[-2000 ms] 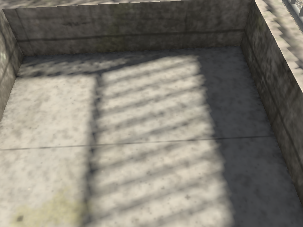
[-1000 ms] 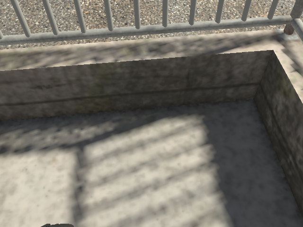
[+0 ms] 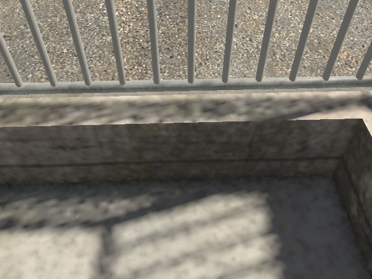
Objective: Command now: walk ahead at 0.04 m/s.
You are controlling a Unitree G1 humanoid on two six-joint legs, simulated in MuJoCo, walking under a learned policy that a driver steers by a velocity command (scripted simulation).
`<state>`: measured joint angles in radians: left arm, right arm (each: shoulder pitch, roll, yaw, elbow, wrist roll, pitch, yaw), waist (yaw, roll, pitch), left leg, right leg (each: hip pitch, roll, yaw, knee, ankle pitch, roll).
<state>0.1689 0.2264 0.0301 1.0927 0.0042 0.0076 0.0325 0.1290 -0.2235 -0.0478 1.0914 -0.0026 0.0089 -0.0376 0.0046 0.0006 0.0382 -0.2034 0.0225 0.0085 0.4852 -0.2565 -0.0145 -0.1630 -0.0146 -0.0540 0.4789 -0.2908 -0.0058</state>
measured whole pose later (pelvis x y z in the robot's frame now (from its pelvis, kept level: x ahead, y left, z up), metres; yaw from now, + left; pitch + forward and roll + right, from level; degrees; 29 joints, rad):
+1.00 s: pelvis +0.15 +0.02 -0.01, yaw +1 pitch +0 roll +0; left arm 0.05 0.21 0.06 1.07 -0.01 0.00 0.02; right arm 0.23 -0.21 -0.03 1.11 -0.01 0.01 -0.04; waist -0.01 0.00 0.04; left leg -0.03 0.02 0.05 0.47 -0.43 0.00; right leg -0.35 0.01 -0.05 0.56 -0.20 -0.04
